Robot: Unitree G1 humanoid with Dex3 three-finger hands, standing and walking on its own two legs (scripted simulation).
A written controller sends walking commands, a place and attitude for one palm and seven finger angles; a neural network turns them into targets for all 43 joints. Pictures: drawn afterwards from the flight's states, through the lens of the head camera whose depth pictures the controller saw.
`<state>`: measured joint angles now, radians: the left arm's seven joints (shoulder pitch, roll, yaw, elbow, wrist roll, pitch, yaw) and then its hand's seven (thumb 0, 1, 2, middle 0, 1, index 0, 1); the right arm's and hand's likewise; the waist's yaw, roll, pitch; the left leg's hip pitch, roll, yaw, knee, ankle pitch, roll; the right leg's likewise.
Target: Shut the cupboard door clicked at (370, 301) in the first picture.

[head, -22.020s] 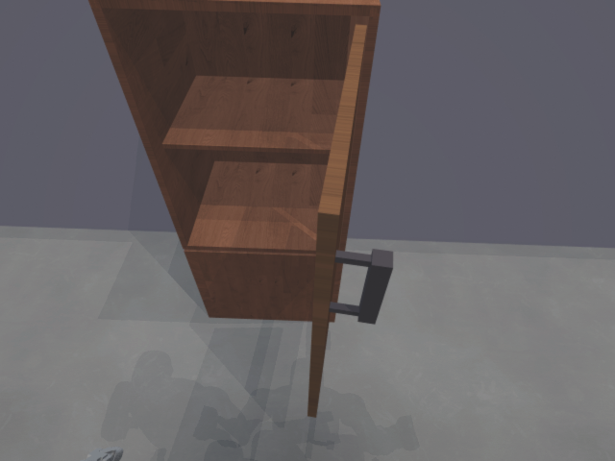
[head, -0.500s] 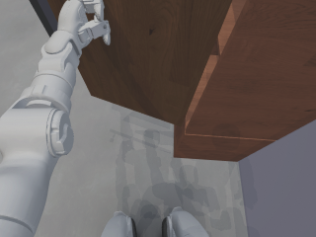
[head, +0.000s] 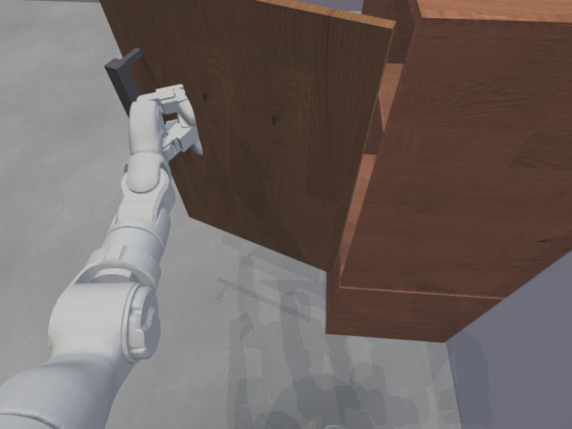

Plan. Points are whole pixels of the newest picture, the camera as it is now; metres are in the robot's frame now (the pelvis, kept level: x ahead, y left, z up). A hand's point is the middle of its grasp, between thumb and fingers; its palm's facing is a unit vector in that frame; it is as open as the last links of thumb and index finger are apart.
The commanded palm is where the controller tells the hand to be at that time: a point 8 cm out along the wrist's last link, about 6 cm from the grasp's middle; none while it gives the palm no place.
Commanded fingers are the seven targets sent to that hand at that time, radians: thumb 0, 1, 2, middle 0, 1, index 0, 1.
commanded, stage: pull the fist back off the door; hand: left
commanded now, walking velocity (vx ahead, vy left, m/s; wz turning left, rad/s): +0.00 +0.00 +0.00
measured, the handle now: (139, 93) +0.63 +0.20 +0.11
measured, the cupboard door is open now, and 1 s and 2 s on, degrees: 70 70 70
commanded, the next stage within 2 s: draw the hand back to the body in 0.30 s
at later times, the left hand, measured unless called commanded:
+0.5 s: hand (191, 155) +0.46 +0.10 +0.13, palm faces +0.05 -1.00 +0.04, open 3.1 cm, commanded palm +0.41 +0.15 +0.13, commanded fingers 0.00 0.90 0.90 -1.30 -1.50 -1.30 -1.50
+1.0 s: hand (100, 238) +0.32 +0.17 +0.16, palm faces +0.04 -0.99 -0.12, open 3.0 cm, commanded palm +0.28 +0.23 +0.16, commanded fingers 0.00 0.90 0.90 -1.02 -1.20 -1.02 -1.20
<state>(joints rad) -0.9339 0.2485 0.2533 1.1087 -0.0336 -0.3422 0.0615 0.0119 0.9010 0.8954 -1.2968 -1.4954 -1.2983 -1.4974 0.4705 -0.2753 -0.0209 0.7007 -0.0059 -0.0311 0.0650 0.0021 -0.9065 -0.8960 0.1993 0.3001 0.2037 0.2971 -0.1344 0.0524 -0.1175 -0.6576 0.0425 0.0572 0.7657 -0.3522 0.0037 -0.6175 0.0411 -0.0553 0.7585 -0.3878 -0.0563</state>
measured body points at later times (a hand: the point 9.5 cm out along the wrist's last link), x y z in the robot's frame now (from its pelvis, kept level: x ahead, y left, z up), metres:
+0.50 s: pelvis -0.01 +0.01 +0.00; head +0.04 +0.00 +0.45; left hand +0.45 +0.15 +0.13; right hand +0.05 -0.23 -0.12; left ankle +0.01 +0.12 -0.71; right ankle -0.02 -0.08 -0.71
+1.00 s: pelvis -0.01 +0.02 +0.02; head -0.03 +0.00 +0.47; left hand +0.31 +0.23 +0.17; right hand +0.19 -0.21 -0.05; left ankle +0.01 +0.12 -0.71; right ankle -0.02 -0.08 -0.71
